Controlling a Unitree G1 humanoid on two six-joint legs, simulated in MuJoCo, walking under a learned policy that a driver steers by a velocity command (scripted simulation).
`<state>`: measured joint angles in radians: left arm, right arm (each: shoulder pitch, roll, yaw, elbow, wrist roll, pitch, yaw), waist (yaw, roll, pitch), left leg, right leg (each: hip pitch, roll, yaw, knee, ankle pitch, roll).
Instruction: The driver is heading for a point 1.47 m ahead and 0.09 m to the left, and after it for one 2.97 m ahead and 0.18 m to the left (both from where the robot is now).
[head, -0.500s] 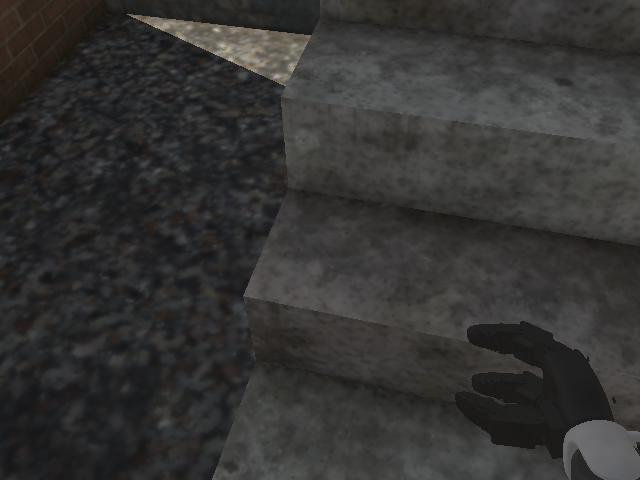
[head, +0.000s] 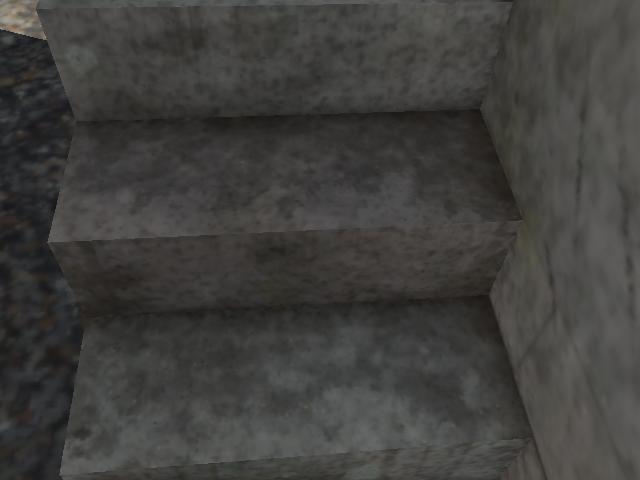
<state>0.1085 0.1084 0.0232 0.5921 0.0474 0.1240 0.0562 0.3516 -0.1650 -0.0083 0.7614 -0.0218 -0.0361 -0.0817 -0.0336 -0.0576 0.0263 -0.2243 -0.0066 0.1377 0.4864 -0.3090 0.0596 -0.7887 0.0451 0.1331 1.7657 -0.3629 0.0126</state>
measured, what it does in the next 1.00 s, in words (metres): steps on the spot: right foot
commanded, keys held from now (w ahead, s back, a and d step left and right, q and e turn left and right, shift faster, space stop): w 1.00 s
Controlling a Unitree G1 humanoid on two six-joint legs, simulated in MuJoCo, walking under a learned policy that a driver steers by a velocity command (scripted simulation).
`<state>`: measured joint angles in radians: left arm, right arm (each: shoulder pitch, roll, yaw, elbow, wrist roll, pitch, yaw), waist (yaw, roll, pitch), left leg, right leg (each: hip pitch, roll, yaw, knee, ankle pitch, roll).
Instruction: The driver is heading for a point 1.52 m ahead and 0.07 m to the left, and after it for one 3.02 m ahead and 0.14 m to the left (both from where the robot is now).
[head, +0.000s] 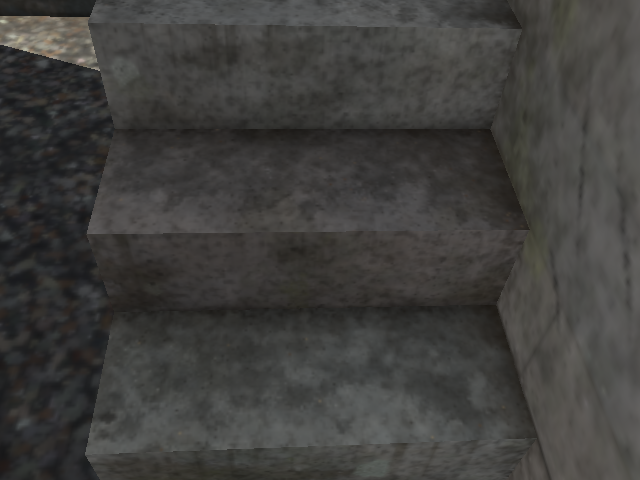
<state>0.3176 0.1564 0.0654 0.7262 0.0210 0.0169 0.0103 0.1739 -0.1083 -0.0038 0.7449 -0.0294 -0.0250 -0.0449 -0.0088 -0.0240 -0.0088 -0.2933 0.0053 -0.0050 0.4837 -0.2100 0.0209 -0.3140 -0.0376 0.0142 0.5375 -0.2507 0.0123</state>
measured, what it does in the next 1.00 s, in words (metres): stands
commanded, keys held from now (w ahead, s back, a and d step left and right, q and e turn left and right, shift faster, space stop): w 1.00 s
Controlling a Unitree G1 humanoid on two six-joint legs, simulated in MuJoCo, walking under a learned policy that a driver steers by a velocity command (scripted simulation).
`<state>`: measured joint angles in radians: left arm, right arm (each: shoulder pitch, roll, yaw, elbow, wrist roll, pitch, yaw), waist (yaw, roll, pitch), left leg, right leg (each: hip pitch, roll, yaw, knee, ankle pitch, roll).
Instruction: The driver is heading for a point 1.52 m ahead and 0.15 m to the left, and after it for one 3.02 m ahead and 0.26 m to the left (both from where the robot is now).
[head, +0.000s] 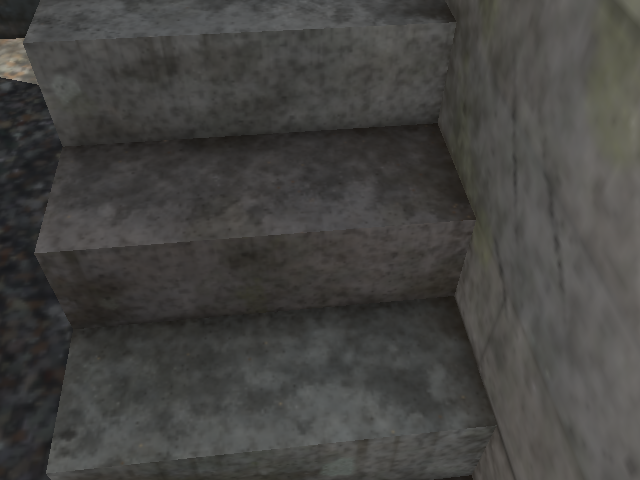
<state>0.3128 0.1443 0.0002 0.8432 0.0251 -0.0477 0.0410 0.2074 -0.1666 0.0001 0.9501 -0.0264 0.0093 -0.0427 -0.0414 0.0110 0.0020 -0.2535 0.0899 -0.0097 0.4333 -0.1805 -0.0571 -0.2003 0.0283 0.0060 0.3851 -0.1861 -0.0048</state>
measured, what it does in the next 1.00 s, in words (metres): stands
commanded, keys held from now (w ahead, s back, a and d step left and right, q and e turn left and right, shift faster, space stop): w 1.00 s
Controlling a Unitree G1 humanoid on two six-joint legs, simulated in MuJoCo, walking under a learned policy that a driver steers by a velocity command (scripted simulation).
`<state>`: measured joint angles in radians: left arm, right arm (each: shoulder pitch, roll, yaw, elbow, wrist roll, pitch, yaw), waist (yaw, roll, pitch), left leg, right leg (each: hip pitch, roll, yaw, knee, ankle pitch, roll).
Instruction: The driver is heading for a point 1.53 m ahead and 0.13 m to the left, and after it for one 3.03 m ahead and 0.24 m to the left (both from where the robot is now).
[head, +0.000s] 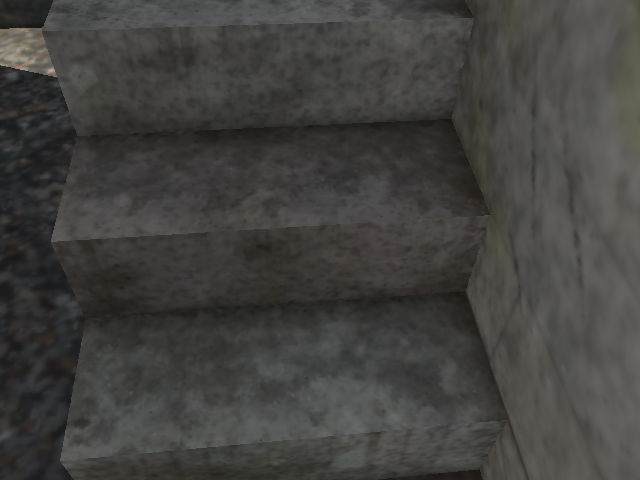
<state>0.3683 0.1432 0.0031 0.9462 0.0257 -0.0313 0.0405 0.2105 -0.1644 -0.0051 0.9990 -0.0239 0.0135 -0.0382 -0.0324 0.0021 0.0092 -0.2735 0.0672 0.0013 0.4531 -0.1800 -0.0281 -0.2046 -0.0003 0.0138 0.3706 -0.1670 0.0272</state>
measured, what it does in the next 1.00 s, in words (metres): stands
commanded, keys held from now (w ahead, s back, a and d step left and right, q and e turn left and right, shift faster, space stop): w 0.66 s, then no key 0.34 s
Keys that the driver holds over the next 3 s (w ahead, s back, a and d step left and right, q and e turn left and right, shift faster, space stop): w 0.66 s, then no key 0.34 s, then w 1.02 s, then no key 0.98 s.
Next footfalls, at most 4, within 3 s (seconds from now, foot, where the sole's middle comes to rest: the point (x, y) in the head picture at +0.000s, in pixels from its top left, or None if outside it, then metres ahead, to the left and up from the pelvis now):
none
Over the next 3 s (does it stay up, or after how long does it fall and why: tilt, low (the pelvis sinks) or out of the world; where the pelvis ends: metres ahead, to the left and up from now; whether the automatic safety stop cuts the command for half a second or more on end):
stays up -0.01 0.00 0.00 its command is cut before an obstacle from the start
